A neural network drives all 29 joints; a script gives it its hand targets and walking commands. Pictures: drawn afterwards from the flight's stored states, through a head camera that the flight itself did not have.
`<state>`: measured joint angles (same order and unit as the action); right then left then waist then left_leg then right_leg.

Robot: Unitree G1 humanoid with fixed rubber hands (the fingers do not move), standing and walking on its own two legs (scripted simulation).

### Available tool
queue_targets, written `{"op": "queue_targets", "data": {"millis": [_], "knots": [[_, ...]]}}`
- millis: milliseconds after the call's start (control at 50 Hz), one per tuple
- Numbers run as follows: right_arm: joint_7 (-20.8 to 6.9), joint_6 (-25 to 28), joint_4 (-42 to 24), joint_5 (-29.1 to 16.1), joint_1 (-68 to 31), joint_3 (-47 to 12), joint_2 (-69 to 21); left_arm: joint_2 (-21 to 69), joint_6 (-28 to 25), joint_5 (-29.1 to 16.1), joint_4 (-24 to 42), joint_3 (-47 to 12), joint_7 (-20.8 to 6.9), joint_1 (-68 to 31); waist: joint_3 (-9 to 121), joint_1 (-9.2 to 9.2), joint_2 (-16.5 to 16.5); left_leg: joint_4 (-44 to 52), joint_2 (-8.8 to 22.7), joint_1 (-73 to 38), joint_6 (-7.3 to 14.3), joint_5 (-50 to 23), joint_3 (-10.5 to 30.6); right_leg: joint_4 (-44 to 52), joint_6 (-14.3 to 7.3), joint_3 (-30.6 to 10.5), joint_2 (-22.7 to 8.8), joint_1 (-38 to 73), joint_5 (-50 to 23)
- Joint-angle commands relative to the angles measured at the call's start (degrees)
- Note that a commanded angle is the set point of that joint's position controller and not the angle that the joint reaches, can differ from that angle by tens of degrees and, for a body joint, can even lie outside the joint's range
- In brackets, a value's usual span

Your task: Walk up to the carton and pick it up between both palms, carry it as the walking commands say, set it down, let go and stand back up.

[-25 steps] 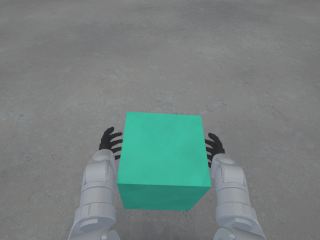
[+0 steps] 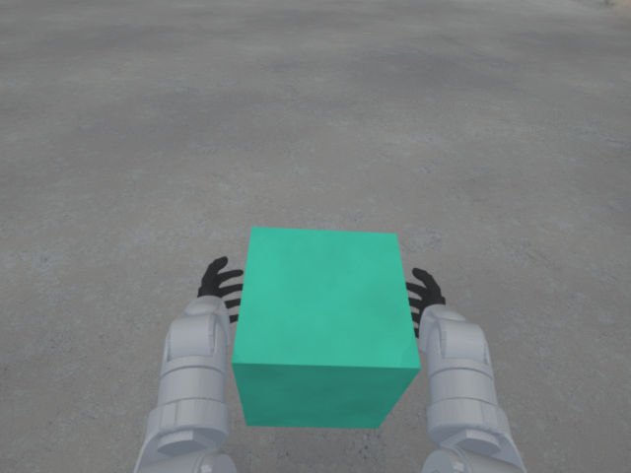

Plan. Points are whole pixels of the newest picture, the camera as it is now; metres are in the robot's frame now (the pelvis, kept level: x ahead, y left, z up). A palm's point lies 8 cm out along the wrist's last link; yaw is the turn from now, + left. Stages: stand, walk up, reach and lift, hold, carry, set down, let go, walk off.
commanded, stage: reach and lift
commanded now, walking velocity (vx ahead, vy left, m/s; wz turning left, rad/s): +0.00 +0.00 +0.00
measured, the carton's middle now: (318, 333) +0.33 +0.01 -0.02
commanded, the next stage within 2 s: hold in 1.08 s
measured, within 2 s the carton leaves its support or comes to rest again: neither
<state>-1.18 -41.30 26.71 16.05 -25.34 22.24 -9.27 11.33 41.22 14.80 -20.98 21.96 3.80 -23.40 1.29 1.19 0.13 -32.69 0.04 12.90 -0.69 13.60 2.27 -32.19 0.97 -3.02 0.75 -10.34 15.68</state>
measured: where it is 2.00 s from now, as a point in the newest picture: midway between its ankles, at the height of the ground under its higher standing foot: outside the picture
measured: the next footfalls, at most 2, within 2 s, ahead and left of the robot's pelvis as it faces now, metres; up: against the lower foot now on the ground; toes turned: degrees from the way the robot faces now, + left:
none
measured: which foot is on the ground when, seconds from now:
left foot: down 0.00-1.00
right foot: down 0.00-1.00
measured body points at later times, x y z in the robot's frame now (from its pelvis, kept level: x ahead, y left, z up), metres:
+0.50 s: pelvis +0.00 +0.00 +0.00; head -0.05 +0.01 +0.45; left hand +0.32 +0.16 +0.05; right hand +0.32 -0.14 +0.05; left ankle +0.05 +0.12 -0.73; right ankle +0.03 -0.13 -0.73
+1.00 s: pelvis +0.00 +0.00 +0.00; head -0.06 +0.01 +0.45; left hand +0.31 +0.16 +0.06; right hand +0.31 -0.14 +0.04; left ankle +0.05 +0.12 -0.73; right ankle +0.03 -0.13 -0.73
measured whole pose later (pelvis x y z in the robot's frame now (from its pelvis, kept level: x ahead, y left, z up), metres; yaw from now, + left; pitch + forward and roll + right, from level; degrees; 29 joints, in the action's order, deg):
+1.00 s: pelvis +0.00 +0.00 +0.00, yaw +0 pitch -7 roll -1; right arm -1.4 -42.6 22.5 16.0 -21.6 22.1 -10.7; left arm 10.9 43.7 15.6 -18.6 19.1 3.1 -22.2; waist 0.2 1.1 -0.9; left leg -31.2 0.1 11.1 -0.5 12.8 2.3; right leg -30.1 1.0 -3.1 0.7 -8.2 14.6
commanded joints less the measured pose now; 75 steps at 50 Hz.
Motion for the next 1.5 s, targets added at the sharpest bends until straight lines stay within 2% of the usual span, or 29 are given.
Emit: {"op": "queue_targets", "data": {"millis": [0, 80, 180, 200, 220, 280, 300, 380, 400, 520, 640, 660, 680, 720, 740, 760, 780, 820, 880, 900, 920, 1060, 1160, 1220, 1300, 1320, 1400, 1420, 1480], "knots": [[-14.3, 0.6, -4.0, -14.1, -39.2, -34.8, -51.7, 53.9, 1.8, -12.7, -5.9, -34.5, -17.7, -32.9, 12.6, -1.51, -4.1, 11.1, -4.2, -13.9, -0.2, -4.9, 0.2, 12.0, -0.8, 0.7, 4.3, -0.5, -2.9], [-14.0, 0.3, -2.5, -14.7, -34.8, -34.3, -52.7, 54.4, 1.9, -13.5, -2.6, -37.2, -17.6, -34.2, 13.7, -2.11, 1.1, 11.0, -4.6, -14.3, -0.6, -8.1, -0.2, 11.4, -1.1, 0.0, 4.4, 1.8, -7.8], [-13.5, 0.0, -1.3, -12.4, -36.0, -32.5, -52.3, 53.0, 2.3, -11.1, -5.5, -34.5, -17.8, -31.7, 12.8, -2.10, -2.2, 11.0, -5.0, -13.4, 0.1, -5.0, -0.4, 12.3, -0.8, 0.4, 4.6, 0.0, -3.5], [-13.4, 0.5, -1.0, -14.2, -35.7, -32.3, -53.1, 52.3, 1.8, -11.2, -4.4, -33.8, -18.2, -33.4, 12.0, -1.32, 1.2, 11.0, -4.9, -10.4, -0.3, -4.7, -0.7, 11.9, -0.6, 0.1, 3.9, 1.9, -4.6], [-13.8, 0.6, -5.7, -14.5, -36.1, -35.7, -54.0, 54.4, 1.2, -12.5, -2.1, -36.4, -18.1, -30.9, 14.9, -1.62, -3.8, 10.8, -4.7, -13.3, 0.1, -9.6, 0.4, 11.4, 0.0, -0.2, 4.3, 2.6, -8.9], [-13.7, 0.6, -6.3, -15.6, -34.2, -35.3, -52.6, 55.9, 2.3, -12.7, -2.6, -37.9, -17.9, -28.5, 17.9, -1.82, 3.1, 10.2, -5.2, -14.0, -0.9, -10.7, -0.3, 10.7, -0.7, -0.6, 4.3, 4.9, -11.0], [-13.7, 0.5, -5.1, -14.7, -29.8, -35.4, -51.7, 52.9, 1.7, -12.4, -1.8, -37.5, -17.5, -27.1, 15.9, -1.82, -0.5, 11.2, -3.9, -14.0, -0.6, -15.3, 1.5, 11.0, -0.8, -0.6, 4.4, 3.5, -13.5], [-13.7, 0.1, -4.8, -15.0, -34.0, -34.6, -51.8, 51.7, 2.4, -10.8, -3.2, -34.7, -17.6, -28.7, 11.8, -0.05, 1.6, 11.0, -4.6, -12.8, -0.3, -7.4, -0.5, 11.8, -0.7, -0.2, 3.9, 1.9, -6.8], [-13.4, -0.1, -3.9, -13.1, -33.7, -33.5, -52.0, 51.4, 2.6, -10.0, -6.2, -33.5, -18.0, -26.7, 12.8, -0.33, -3.5, 11.2, -4.7, -11.5, 0.4, -8.0, -0.2, 12.5, -0.3, -0.5, 4.4, 2.9, -7.1], [-13.1, -0.3, -5.4, -14.4, -30.2, -35.1, -52.7, 52.7, 2.0, -12.2, -2.2, -36.6, -18.4, -26.9, 15.6, -0.84, 1.2, 11.3, -5.3, -13.7, 0.1, -11.0, 0.1, 12.1, -0.3, -1.2, 3.8, 3.4, -10.3], [-13.9, -0.3, -1.9, -13.7, -30.1, -34.0, -53.5, 53.5, 2.0, -11.6, -4.1, -34.9, -18.5, -28.5, 13.4, -2.08, -3.2, 10.8, -5.0, -15.0, 0.4, -8.3, 0.2, 13.2, -0.6, -0.1, 3.7, -0.6, -5.1], [-14.3, -0.8, -4.4, -14.5, -30.9, -34.6, -52.2, 52.7, 2.5, -10.5, -3.4, -34.1, -18.0, -25.1, 12.3, 0.35, 1.8, 11.8, -4.9, -13.6, 0.0, -7.7, -0.3, 12.2, -0.9, -0.2, 4.0, 1.2, -6.1], [-14.1, -0.2, -3.8, -14.0, -28.8, -33.9, -51.3, 54.5, 2.5, -11.9, -2.7, -37.8, -18.5, -26.8, 11.8, -1.70, 2.3, 11.5, -5.9, -15.3, -0.7, -8.2, -0.9, 13.2, -1.2, -0.1, 4.3, 0.8, -6.0], [-14.2, 0.2, -8.0, -15.4, -30.7, -37.3, -52.1, 55.0, 1.8, -12.3, -3.8, -36.6, -18.1, -23.7, 16.1, -1.13, -2.1, 11.2, -3.7, -14.8, 0.2, -13.0, 1.8, 11.1, -0.4, -0.6, 4.3, 2.7, -10.9], [-14.1, 0.7, -8.2, -16.1, -28.2, -37.7, -54.8, 57.0, 1.7, -13.7, 1.1, -41.7, -18.2, -25.8, 21.9, -1.03, 2.6, 10.5, -5.4, -16.1, -0.6, -15.4, 0.0, 11.4, -1.1, -0.8, 4.7, 6.0, -14.6], [-13.6, -0.3, -8.7, -14.5, -25.7, -38.3, -53.4, 54.8, 1.6, -14.2, 1.3, -40.2, -18.5, -24.5, 19.7, -1.87, -1.3, 10.6, -5.0, -15.9, 0.2, -15.1, 0.6, 11.7, -0.7, -0.6, 4.5, 5.7, -14.1], [-14.1, -0.4, -8.4, -15.4, -25.5, -36.9, -51.9, 54.9, 2.2, -13.0, 3.3, -40.7, -17.9, -23.0, 17.9, -1.21, 3.3, 11.2, -5.2, -17.0, -0.5, -17.2, 0.4, 11.4, -1.2, -0.3, 4.7, 5.7, -15.7], [-14.4, -0.4, -8.2, -14.7, -29.3, -36.7, -51.7, 55.4, 2.8, -12.4, -2.1, -37.7, -17.7, -22.6, 15.8, -1.16, -1.8, 11.0, -4.3, -18.3, 0.0, -10.5, 1.0, 12.2, -0.7, -0.2, 4.3, 1.8, -7.1], [-13.9, -0.6, -8.4, -13.5, -30.3, -34.3, -48.2, 54.6, 3.7, -10.5, -5.7, -35.1, -18.2, -20.7, 12.0, -0.85, 1.9, 12.1, -5.4, -13.5, -0.4, -8.0, 0.1, 13.3, -1.5, -0.2, 4.4, 3.7, -5.8], [-14.1, -1.3, -6.5, -13.7, -24.2, -36.2, -52.4, 53.9, 2.3, -12.8, 1.2, -37.9, -18.1, -22.6, 14.6, -1.52, -4.1, 11.2, -4.8, -17.4, 0.2, -13.7, 0.7, 13.3, -0.6, -0.3, 4.7, 2.9, -11.0], [-14.1, -0.7, -8.4, -14.4, -25.7, -37.0, -52.0, 54.5, 2.8, -12.9, 0.5, -38.9, -18.0, -23.2, 14.1, -0.78, 1.5, 12.0, -5.4, -15.1, -0.2, -10.7, -0.2, 12.9, -1.2, -0.4, 4.4, 4.6, -9.2], [-14.2, -0.8, -12.3, -14.8, -31.6, -38.0, -50.0, 56.8, 3.3, -12.4, -4.3, -36.6, -18.6, -21.3, 11.4, -0.92, 1.0, 12.5, -4.9, -13.5, 0.1, -2.9, 0.4, 12.8, -1.6, -0.2, 4.4, 2.9, -0.5], [-14.4, -0.7, -9.2, -15.6, -28.4, -37.7, -52.9, 55.6, 2.5, -12.1, -2.1, -37.6, -18.2, -21.8, 14.7, -0.82, 2.3, 12.4, -4.5, -14.5, 0.1, -6.9, 0.4, 12.1, -1.3, -0.8, 3.9, 4.1, -5.9], [-14.2, -0.5, -12.1, -15.2, -29.7, -39.1, -51.7, 55.9, 2.6, -12.5, -2.7, -38.0, -18.5, -19.1, 17.1, -0.09, -2.3, 11.3, -4.4, -15.0, 0.2, -9.6, 0.5, 12.1, -1.2, -0.1, 4.5, 5.3, -7.4], [-14.2, -1.1, -8.1, -14.5, -29.1, -37.1, -52.1, 53.6, 3.2, -10.7, -3.9, -35.7, -18.6, -21.0, 11.6, -0.28, 0.9, 12.0, -5.9, -14.1, 0.4, -5.2, -0.9, 13.5, -1.0, -0.3, 3.6, 2.5, -3.3], [-14.0, -0.5, -10.9, -14.9, -29.8, -39.5, -52.3, 53.3, 2.0, -11.7, -2.8, -36.1, -18.9, -21.1, 12.9, 0.50, -4.0, 11.7, -5.0, -15.0, 0.6, -6.4, 0.0, 13.4, -0.8, -0.1, 3.9, 1.6, -2.9], [-14.1, -1.4, -6.7, -14.7, -25.7, -37.1, -53.3, 55.1, 3.3, -11.4, -1.3, -37.7, -18.4, -21.4, 14.1, -0.40, 3.0, 11.9, -5.2, -14.4, -0.1, -7.4, -0.6, 12.8, -1.4, -0.2, 4.1, 3.8, -6.4], [-14.3, -1.1, -10.3, -14.7, -28.7, -39.0, -52.4, 53.6, 2.6, -11.8, -0.4, -37.0, -18.8, -21.4, 13.6, -0.74, -3.0, 12.1, -4.6, -13.4, 0.4, -7.3, 0.5, 12.8, -1.0, 0.3, 4.5, 2.5, -5.0], [-14.5, -0.6, -7.0, -15.5, -30.0, -38.1, -54.7, 54.1, 2.2, -11.3, -1.0, -37.0, -18.8, -22.8, 14.0, -0.06, -1.5, 10.8, -6.0, -16.4, 0.5, -4.5, -0.6, 13.4, -1.2, -0.4, 2.9, -0.5, -1.4]]}}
